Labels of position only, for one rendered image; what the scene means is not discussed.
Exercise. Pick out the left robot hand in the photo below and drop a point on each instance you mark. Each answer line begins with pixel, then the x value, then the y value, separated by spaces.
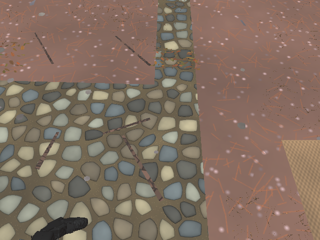
pixel 60 227

